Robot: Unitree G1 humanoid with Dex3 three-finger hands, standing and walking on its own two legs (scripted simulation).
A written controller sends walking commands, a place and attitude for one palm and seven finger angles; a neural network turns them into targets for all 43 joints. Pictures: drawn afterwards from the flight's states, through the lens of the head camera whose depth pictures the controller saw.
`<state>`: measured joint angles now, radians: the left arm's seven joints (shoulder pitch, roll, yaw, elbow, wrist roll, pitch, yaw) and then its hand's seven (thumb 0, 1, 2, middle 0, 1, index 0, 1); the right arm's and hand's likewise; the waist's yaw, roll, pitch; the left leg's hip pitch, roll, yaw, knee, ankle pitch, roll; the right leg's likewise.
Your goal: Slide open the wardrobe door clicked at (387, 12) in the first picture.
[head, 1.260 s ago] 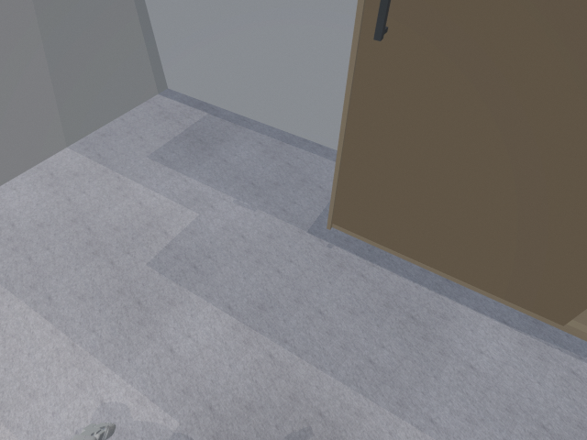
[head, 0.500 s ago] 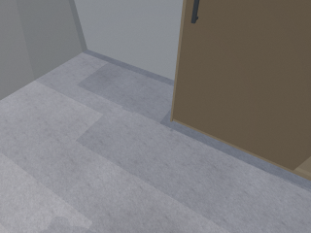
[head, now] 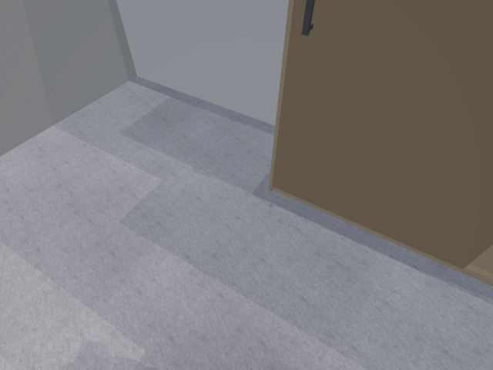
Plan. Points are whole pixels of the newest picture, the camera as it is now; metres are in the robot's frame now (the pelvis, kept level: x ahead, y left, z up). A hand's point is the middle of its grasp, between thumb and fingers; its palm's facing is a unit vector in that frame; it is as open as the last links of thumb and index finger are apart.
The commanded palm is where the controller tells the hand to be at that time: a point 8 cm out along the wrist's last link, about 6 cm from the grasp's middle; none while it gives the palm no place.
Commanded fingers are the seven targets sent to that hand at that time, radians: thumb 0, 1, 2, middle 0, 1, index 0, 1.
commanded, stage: look at it before walking up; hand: left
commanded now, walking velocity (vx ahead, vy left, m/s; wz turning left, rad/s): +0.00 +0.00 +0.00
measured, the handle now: out of the picture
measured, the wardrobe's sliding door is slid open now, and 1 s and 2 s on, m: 0.00 0.00 0.00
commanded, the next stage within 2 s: walk to a spot facing it in 0.18 s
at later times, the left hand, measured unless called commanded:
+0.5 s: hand out of the picture +0.06 +0.23 -0.17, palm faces +0.07 -0.96 -0.26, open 7.4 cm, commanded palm none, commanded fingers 0.00 0.90 0.90 -0.20 -0.30 -0.20 -0.30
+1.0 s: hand (120, 333) +0.22 +0.27 -0.18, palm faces +0.20 -0.97 -0.14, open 7.4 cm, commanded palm none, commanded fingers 0.00 0.90 0.90 -0.20 -0.30 -0.20 -0.30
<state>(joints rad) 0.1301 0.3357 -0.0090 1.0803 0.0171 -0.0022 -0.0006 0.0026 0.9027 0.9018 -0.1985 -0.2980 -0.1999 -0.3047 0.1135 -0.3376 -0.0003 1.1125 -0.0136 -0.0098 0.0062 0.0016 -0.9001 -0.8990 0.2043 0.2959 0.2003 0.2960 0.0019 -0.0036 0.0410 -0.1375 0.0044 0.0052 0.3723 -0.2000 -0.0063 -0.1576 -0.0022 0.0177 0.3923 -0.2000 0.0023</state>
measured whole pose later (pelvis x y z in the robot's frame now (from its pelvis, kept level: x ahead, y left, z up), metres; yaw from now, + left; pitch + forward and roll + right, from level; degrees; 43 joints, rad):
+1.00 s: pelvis +0.18 +0.09 +0.00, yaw +12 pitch -1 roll +0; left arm 0.18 0.16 0.05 1.04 0.03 0.00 -0.02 0.00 0.91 0.90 -0.19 -0.30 -0.19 -0.30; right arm 0.45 -0.07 -0.02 1.15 -0.02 -0.08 -0.02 0.00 -0.90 -0.90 0.20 0.30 0.20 0.30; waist -0.03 -0.03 0.06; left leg 0.05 -0.05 0.06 0.28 -0.31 0.07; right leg -0.57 -0.12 -0.08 0.81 -0.17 0.04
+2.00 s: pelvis +0.36 +0.11 -0.02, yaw -15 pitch +0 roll +0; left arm 0.13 0.21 0.07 0.89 0.02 0.02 0.00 0.00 0.91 0.90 -0.19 -0.30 -0.20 -0.30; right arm 0.23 -0.27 -0.08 0.98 -0.02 0.06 -0.02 0.00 -0.90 -0.90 0.20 0.30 0.20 0.30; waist -0.02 0.06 0.11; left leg -0.41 0.15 0.11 1.01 -0.52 -0.07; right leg -0.29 -0.02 -0.07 0.63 -0.34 -0.02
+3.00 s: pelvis +0.45 +0.06 -0.01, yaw -28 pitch +0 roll -1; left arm 0.40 0.10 0.02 1.15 0.03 -0.05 0.01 0.00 0.90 0.90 -0.20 -0.30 -0.20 -0.30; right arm 0.22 -0.18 -0.06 1.05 -0.03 0.00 0.03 0.00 -0.91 -0.90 0.20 0.29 0.19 0.29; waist 0.01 0.01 0.05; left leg -0.52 0.12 0.11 0.79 -0.24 -0.02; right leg 0.02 0.00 -0.11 0.34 -0.35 -0.01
